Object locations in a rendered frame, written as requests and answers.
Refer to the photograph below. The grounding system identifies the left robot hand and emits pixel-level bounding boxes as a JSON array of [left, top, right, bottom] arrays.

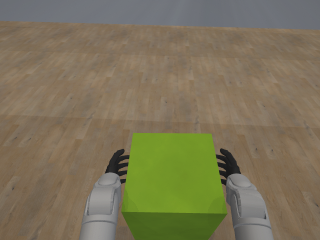
[[105, 149, 130, 184]]

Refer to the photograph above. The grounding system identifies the robot right forearm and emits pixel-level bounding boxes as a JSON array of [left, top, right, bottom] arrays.
[[226, 173, 274, 240]]

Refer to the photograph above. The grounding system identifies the carton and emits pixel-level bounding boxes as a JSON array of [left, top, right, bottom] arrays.
[[121, 133, 228, 240]]

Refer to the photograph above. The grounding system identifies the right robot hand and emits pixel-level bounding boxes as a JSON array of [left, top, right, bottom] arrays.
[[216, 148, 241, 186]]

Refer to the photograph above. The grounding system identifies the robot left forearm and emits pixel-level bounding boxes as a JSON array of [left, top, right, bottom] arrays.
[[79, 172, 121, 240]]

